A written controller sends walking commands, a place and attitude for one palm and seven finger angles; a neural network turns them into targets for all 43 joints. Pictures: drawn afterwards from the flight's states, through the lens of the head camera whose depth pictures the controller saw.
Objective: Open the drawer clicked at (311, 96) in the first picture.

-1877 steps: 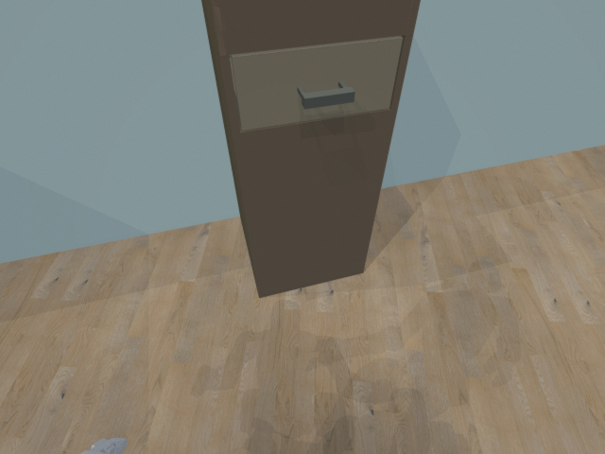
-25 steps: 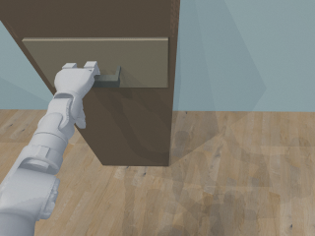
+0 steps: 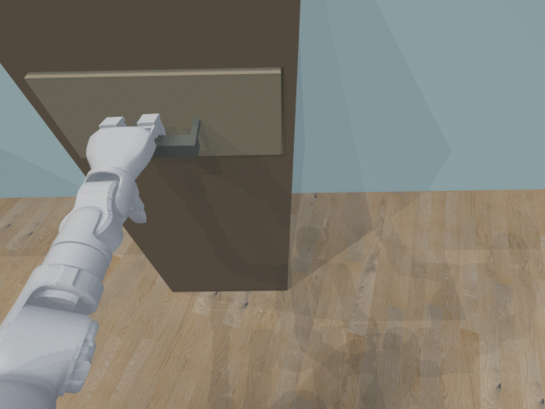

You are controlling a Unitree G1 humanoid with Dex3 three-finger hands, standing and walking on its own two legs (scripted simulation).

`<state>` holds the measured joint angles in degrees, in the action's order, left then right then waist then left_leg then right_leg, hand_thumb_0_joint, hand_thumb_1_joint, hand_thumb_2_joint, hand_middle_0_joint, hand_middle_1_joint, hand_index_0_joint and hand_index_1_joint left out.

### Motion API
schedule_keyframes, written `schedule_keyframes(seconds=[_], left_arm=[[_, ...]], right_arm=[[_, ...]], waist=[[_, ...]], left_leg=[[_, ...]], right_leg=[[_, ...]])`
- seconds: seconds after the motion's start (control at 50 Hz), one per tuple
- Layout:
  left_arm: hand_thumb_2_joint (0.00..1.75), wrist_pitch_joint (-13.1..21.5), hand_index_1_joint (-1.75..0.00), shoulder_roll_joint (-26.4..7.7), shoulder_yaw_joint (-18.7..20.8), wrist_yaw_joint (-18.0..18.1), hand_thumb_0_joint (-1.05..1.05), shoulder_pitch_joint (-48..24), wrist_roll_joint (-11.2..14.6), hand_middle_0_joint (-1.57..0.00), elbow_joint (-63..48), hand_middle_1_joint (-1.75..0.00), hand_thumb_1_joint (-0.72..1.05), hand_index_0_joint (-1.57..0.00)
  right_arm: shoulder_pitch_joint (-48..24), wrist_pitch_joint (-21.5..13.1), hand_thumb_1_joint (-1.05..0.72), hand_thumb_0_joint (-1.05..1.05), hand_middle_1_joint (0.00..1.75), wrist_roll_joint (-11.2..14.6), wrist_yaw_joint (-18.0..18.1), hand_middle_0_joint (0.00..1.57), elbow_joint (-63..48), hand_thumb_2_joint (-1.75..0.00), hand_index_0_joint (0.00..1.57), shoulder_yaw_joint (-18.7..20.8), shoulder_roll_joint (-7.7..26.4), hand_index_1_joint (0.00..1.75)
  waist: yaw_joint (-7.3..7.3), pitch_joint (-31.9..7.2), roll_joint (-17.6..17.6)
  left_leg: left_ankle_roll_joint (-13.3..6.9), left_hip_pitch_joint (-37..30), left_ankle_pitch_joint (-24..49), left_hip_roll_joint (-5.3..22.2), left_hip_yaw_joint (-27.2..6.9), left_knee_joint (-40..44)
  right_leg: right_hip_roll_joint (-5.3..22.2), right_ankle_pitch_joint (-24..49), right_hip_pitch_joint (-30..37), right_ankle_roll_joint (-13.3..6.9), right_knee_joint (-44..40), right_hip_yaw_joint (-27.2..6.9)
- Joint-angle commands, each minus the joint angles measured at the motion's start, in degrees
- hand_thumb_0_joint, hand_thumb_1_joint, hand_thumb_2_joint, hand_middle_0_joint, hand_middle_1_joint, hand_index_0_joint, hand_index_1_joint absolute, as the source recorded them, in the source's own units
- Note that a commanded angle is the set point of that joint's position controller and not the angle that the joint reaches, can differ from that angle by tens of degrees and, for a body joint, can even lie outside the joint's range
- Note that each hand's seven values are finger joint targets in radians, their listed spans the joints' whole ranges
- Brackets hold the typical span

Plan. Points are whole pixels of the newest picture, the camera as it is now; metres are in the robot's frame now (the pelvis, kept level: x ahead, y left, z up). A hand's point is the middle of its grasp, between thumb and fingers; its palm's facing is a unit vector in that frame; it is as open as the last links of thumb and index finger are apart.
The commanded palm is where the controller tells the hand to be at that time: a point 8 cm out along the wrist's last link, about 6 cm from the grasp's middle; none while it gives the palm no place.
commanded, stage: close the thumb around the handle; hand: left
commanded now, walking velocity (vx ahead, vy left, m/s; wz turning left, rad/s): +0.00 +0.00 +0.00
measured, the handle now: (164, 135) +0.52 +0.20 +0.09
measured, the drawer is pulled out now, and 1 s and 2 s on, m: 0.01 0.03 0.09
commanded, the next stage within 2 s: pull the drawer open in 0.52 s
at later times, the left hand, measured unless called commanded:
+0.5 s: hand (136, 173) +0.45 +0.23 +0.07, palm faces -0.04 +0.00 -1.00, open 6.6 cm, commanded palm +0.42 +0.21 +0.12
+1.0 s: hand (134, 185) +0.43 +0.23 +0.07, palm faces -0.04 -0.01 -1.00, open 6.2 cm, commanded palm +0.41 +0.21 +0.12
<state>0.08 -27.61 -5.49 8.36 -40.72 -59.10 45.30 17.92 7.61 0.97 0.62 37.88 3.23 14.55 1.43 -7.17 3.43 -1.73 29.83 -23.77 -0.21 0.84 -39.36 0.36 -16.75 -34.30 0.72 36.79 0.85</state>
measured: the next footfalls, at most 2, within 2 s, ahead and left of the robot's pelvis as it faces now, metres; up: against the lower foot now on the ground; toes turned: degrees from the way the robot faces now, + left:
none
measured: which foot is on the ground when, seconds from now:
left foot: down 0.00-1.00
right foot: down 0.00-1.00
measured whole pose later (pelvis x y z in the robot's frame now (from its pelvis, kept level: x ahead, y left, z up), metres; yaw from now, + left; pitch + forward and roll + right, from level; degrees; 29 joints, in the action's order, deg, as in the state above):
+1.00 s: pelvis +0.01 +0.00 +0.00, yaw +2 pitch +13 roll -1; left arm -2.3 -25.4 -8.3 6.6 -33.9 -58.1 34.4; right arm 13.5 7.2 1.1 0.8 37.7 2.6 14.2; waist -1.2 -6.2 3.7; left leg -1.4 26.7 -24.3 -0.7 -1.0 -38.2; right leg 0.8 -18.3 -30.8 0.6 36.2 2.3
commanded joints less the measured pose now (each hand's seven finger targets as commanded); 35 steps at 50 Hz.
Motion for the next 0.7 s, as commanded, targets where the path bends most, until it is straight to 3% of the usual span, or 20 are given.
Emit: schedule_keyframes(seconds=[0.0, 0.06, 0.12, 0.18, 0.2, 0.22, 0.28, 0.3, 0.32, 0.36, 0.4, 0.46, 0.48, 0.5, 0.52, 0.54, 0.56, 0.6, 0.66, 0.68], left_arm=[[0.54, 1.8, -1.26, -5.2, -0.3, 1.3, 0.0, -20.0, -0.4, -0.34, -12.3, -1.26, 0.06, -0.34], [0.61, 1.6, -1.28, -6.7, 0.5, 1.2, 0.0, -22.4, -0.8, -0.35, -10.9, -1.28, 0.23, -0.35], [0.68, 1.2, -1.3, -4.1, -1.5, 1.0, 0.0, -22.3, -0.9, -0.36, -11.5, -1.3, 0.4, -0.36], [0.76, 1.0, -1.31, -4.8, -0.6, 0.8, 0.0, -22.1, -0.9, -0.38, -12.0, -1.31, 0.56, -0.38], [0.78, 1.0, -1.32, -4.5, -0.9, 0.7, 0.0, -21.9, -0.8, -0.38, -13.5, -1.32, 0.62, -0.38], [0.8, 0.7, -1.33, -3.1, -1.9, 0.5, 0.0, -20.7, -0.5, -0.38, -13.3, -1.33, 0.68, -0.38], [0.88, 0.8, -1.34, -5.0, -0.2, 0.0, 0.0, -20.2, 0.0, -0.4, -13.5, -1.34, 0.84, -0.4], [0.9, 0.7, -1.35, -3.6, -1.5, -0.2, 0.0, -19.9, 0.0, -0.4, -13.5, -1.35, 0.9, -0.4], [0.9, 0.9, -1.35, -5.0, -0.3, -0.2, 0.0, -20.6, 0.1, -0.4, -14.5, -1.35, 0.9, -0.4], [0.9, 0.7, -1.35, -3.4, -1.7, -0.6, 0.0, -19.4, 0.4, -0.4, -13.7, -1.35, 0.9, -0.4], [0.9, 1.0, -1.35, -4.7, -0.4, -0.7, 0.0, -18.6, 0.3, -0.4, -14.7, -1.35, 0.9, -0.4], [0.9, 1.3, -1.35, -4.9, -0.4, -0.8, 0.0, -17.9, 0.9, -0.4, -17.9, -1.35, 0.9, -0.4], [0.9, 1.2, -1.35, -6.1, 1.0, -0.7, 0.0, -15.9, 0.8, -0.4, -16.9, -1.35, 0.9, -0.4], [0.9, 1.2, -1.35, -5.0, -0.4, -0.8, 0.0, -17.3, 0.9, -0.4, -17.7, -1.35, 0.9, -0.4], [0.9, 1.3, -1.35, -5.9, 0.8, -0.8, 0.0, -16.4, 1.0, -0.4, -18.2, -1.35, 0.9, -0.4], [0.9, 1.4, -1.35, -6.7, 1.1, -0.8, 0.0, -16.5, 0.9, -0.4, -19.6, -1.35, 0.9, -0.4], [0.9, 1.2, -1.35, -5.6, 0.6, -0.8, 0.0, -14.4, 1.1, -0.4, -18.5, -1.35, 0.9, -0.4], [0.9, 1.2, -1.35, -7.8, 2.4, -0.7, 0.0, -14.2, 0.9, -0.4, -19.0, -1.35, 0.9, -0.4], [0.9, 1.2, -1.35, -4.6, 0.6, -0.9, 0.0, -9.0, 1.9, -0.4, -23.5, -1.35, 0.9, -0.4], [0.9, 1.1, -1.35, -5.8, 1.8, -0.9, 0.0, -7.4, 1.9, -0.4, -24.2, -1.35, 0.9, -0.4]], right_arm=[[2.0, -1.8, -0.9, 0.0, 0.3, -0.3, 0.3, 0.2, -5.6, -0.9, 0.2, 2.5, 7.9, 0.3], [2.0, -1.8, -0.9, 0.0, 0.3, -0.3, 0.5, 0.2, -5.2, -0.9, 0.2, 2.4, 8.2, 0.3], [2.1, -1.8, -0.9, 0.0, 0.3, -0.4, 0.4, 0.2, -5.3, -0.9, 0.2, 2.4, 7.9, 0.3], [2.3, -1.7, -0.9, 0.0, 0.3, -0.6, 0.3, 0.2, -5.0, -0.9, 0.2, 2.6, 7.9, 0.3], [2.2, -1.7, -0.9, 0.0, 0.3, -0.7, 0.2, 0.2, -5.3, -0.9, 0.2, 2.6, 7.9, 0.3], [2.0, -1.6, -0.9, 0.0, 0.3, -0.7, 0.1, 0.2, -5.6, -0.9, 0.2, 2.6, 7.7, 0.3], [1.8, -1.3, -0.9, 0.0, 0.3, -0.6, 0.2, 0.2, -5.4, -0.9, 0.2, 2.4, 8.0, 0.3], [1.5, -1.3, -0.9, 0.0, 0.3, -0.7, 0.2, 0.2, -5.6, -0.9, 0.2, 2.3, 7.8, 0.3], [1.6, -1.2, -0.9, 0.0, 0.3, -0.6, 0.3, 0.2, -5.5, -0.9, 0.2, 2.4, 7.9, 0.3], [1.1, -1.1, -0.9, 0.0, 0.3, -0.6, 0.3, 0.2, -5.8, -0.9, 0.2, 2.2, 7.8, 0.3], [1.2, -1.2, -0.9, 0.0, 0.3, -0.6, 0.3, 0.2, -5.6, -0.9, 0.2, 2.4, 7.8, 0.3], [0.8, -1.1, -0.9, 0.0, 0.3, -0.7, 0.2, 0.2, -6.2, -0.9, 0.2, 2.4, 7.7, 0.3], [0.8, -1.1, -0.9, 0.0, 0.3, -0.6, 0.3, 0.2, -6.2, -0.9, 0.2, 2.3, 7.8, 0.3], [0.5, -1.1, -0.9, 0.0, 0.3, -0.6, 0.2, 0.2, -6.2, -0.9, 0.2, 2.2, 7.8, 0.3], [0.5, -1.2, -0.9, 0.0, 0.3, -0.6, 0.3, 0.2, -6.2, -0.9, 0.2, 2.3, 7.7, 0.3], [0.3, -1.1, -0.9, 0.0, 0.3, -0.6, 0.2, 0.2, -6.4, -0.9, 0.2, 2.4, 8.0, 0.3], [0.3, -1.2, -0.9, 0.0, 0.3, -0.6, 0.2, 0.2, -6.5, -0.9, 0.2, 2.3, 7.6, 0.3], [0.3, -1.2, -0.9, 0.0, 0.3, -0.5, 0.3, 0.2, -6.2, -0.9, 0.2, 2.3, 7.8, 0.3], [-0.8, -1.5, -0.9, 0.0, 0.3, -0.4, -0.1, 0.2, -7.4, -0.9, 0.2, 2.4, 7.3, 0.3], [-1.2, -1.6, -0.9, 0.0, 0.3, -0.4, -0.1, 0.2, -7.3, -0.9, 0.2, 2.5, 7.6, 0.3]], waist=[[1.49, -20.2, -0.7], [1.96, -18.6, -2.0], [2.15, -19.2, -0.5], [1.72, -20.5, 0.1], [1.48, -22.2, 0.1], [1.68, -22.1, -0.1], [1.56, -20.8, -1.4], [1.76, -21.1, -2.2], [1.6, -21.3, -2.3], [1.62, -20.2, -1.8], [1.27, -20.3, -1.7], [0.88, -22.5, -0.1], [0.54, -21.9, -1.6], [0.99, -21.2, -0.8], [0.77, -21.6, -1.8], [0.42, -22.6, -0.3], [0.4, -21.8, -1.3], [0.18, -21.8, -1.4], [-0.7, -23.2, 0.3], [-0.95, -22.7, 0.1]], left_leg=[[0.4, -11.2, 37.0, 0.1, -1.2, 2.2], [0.4, -9.8, 34.5, 0.1, -1.4, 2.6], [0.5, -11.4, 36.6, 0.1, -1.3, 2.1], [0.8, -12.7, 39.6, 0.4, -1.7, 1.5], [0.8, -13.4, 41.1, 0.4, -1.7, 1.3], [0.8, -13.6, 41.4, 0.3, -1.7, 1.2], [0.7, -12.5, 40.8, 0.4, -1.8, 1.3], [0.4, -12.1, 40.0, 0.2, -1.4, 1.3], [0.5, -12.1, 40.5, 0.2, -1.7, 1.5], [0.5, -11.9, 40.8, 0.2, -1.8, 1.5], [0.5, -12.3, 41.9, 0.3, -1.7, 1.3], [0.6, -13.4, 43.8, 0.2, -1.7, 1.2], [0.5, -12.8, 43.1, 0.2, -1.6, 1.2], [0.5, -12.6, 42.5, 0.2, -1.6, 1.5], [0.4, -12.7, 42.8, 0.3, -1.6, 1.4], [0.6, -13.0, 44.1, 0.2, -1.6, 1.5], [0.4, -12.8, 44.0, 0.2, -1.6, 1.4], [0.5, -12.5, 44.2, 0.2, -1.5, 1.5], [0.6, -14.5, 47.8, 0.4, -1.7, 1.6], [0.5, -14.8, 48.2, 0.5, -1.5, 1.5]], right_leg=[[-3.0, 20.6, 12.0, -2.8, -0.7, 1.8], [-3.0, 19.3, 11.3, -2.9, -0.7, 1.9], [-2.9, 20.0, 10.7, -2.9, -0.7, 2.0], [-3.0, 20.5, 10.4, -3.0, -0.2, 2.1], [-3.0, 21.7, 11.2, -2.9, -0.1, 1.9], [-3.0, 21.9, 11.4, -2.8, -0.2, 2.0], [-3.0, 22.2, 11.9, -2.8, -0.3, 2.1], [-2.9, 22.8, 12.5, -2.7, -0.4, 1.9], [-2.9, 23.2, 12.9, -2.8, -0.3, 1.9], [-2.9, 22.7, 12.5, -2.8, -0.3, 2.1], [-2.9, 23.6, 12.6, -2.7, -0.4, 1.9], [-2.8, 24.9, 14.1, -2.8, -0.3, 1.7], [-2.9, 24.8, 14.5, -2.7, -0.3, 1.8], [-2.9, 24.7, 14.1, -2.7, -0.4, 1.8], [-2.9, 25.2, 14.8, -2.7, -0.4, 1.7], [-2.8, 25.4, 15.5, -2.8, -0.4, 1.6], [-2.8, 25.8, 15.6, -2.7, -0.5, 1.7], [-2.9, 26.6, 15.8, -2.7, -0.4, 1.6], [-2.8, 27.2, 16.7, -2.7, -0.4, 1.7], [-2.8, 27.7, 16.6, -2.6, -0.5, 1.6]])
